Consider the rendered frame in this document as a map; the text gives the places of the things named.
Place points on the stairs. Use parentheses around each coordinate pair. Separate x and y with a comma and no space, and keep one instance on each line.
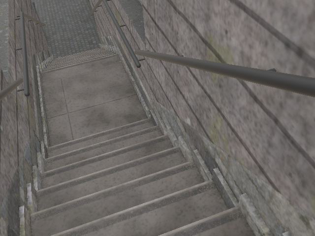
(129,181)
(77,58)

